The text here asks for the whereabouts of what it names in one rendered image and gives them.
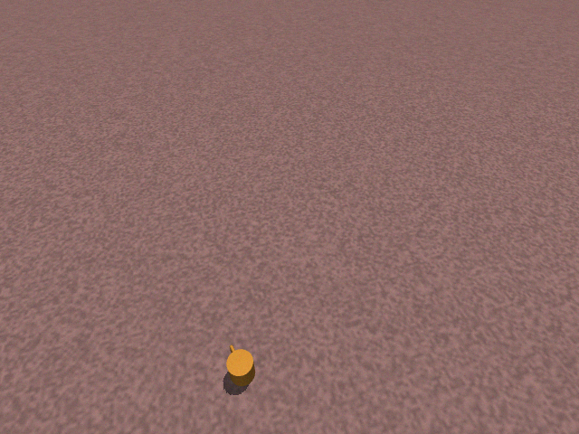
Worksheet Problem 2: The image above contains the mug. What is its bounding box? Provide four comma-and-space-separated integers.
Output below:
226, 345, 255, 386

